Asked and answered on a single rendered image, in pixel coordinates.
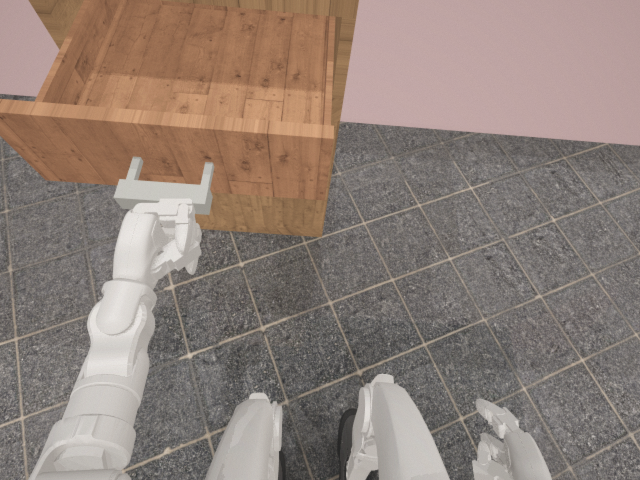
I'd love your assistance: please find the left robot forearm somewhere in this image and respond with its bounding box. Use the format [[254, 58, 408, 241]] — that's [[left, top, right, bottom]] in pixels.
[[28, 279, 157, 480]]

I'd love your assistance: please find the handle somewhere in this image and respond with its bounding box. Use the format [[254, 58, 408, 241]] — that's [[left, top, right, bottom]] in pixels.
[[113, 157, 214, 215]]

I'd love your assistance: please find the robot right hand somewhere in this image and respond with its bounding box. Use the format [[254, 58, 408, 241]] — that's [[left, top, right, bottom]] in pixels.
[[472, 399, 552, 480]]

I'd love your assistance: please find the robot left hand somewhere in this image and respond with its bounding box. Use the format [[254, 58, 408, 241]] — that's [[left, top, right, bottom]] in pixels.
[[113, 199, 202, 290]]

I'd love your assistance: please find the cabinet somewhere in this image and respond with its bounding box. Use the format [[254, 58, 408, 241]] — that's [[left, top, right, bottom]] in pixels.
[[29, 0, 359, 237]]

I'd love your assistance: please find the drawer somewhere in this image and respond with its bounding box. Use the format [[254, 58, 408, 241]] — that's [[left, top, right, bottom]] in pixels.
[[0, 0, 335, 200]]

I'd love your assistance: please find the robot left thigh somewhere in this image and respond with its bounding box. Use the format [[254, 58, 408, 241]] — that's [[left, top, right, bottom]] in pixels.
[[205, 399, 282, 480]]

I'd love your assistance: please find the robot right foot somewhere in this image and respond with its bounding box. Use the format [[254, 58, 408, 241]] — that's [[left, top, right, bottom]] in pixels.
[[337, 408, 357, 480]]

